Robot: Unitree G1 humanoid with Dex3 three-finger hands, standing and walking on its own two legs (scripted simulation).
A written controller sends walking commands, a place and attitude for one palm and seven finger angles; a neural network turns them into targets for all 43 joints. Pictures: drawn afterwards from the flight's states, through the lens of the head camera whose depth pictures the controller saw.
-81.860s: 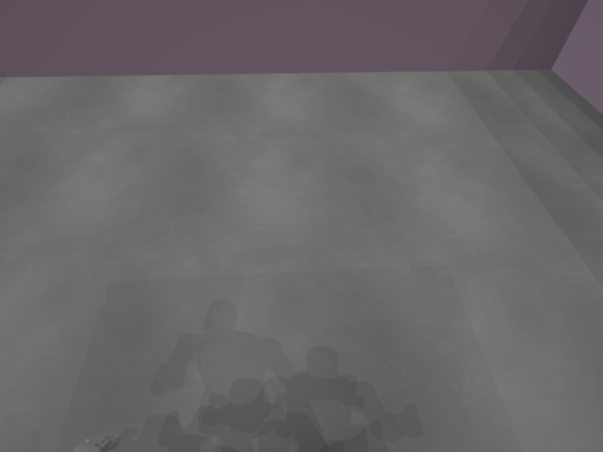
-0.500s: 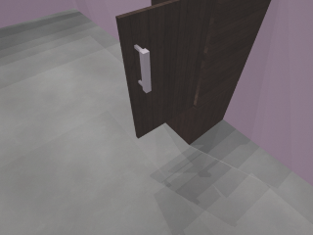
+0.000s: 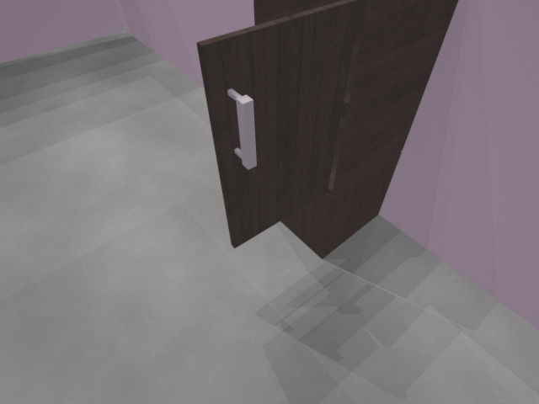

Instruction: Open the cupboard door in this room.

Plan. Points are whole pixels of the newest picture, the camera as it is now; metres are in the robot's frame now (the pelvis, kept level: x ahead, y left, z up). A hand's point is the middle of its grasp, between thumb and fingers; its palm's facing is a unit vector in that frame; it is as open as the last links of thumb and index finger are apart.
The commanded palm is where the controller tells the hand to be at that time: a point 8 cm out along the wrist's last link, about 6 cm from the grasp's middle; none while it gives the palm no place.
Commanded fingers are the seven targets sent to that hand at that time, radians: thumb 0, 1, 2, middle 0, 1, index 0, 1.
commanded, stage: look to check the result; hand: left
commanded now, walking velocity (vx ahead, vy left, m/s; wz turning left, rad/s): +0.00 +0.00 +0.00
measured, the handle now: (241, 130) +0.60 +0.09 +0.08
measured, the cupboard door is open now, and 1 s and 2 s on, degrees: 87 87 87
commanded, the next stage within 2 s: stand and wait in 0.56 s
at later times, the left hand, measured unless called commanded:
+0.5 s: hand out of the picture +0.06 +0.22 -0.16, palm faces +0.01 -0.96 -0.29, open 7.4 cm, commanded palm none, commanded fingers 0.00 0.90 0.90 -0.20 -0.30 -0.20 -0.30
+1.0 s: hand out of the picture +0.11 +0.23 -0.15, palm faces -0.02 -0.94 -0.34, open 7.4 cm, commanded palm none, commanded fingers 0.00 0.90 0.90 -0.20 -0.30 -0.20 -0.30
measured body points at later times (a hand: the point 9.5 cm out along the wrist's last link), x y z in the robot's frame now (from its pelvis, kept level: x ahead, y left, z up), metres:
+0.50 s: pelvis +0.01 +0.00 +0.00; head +0.03 -0.01 +0.45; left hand +0.06 +0.27 -0.14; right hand +0.06 -0.27 -0.15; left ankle +0.03 +0.12 -0.74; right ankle -0.01 -0.10 -0.74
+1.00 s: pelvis +0.03 -0.01 +0.01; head +0.05 -0.02 +0.45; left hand +0.11 +0.28 -0.13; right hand +0.10 -0.30 -0.14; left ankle +0.03 +0.12 -0.74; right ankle -0.01 -0.10 -0.74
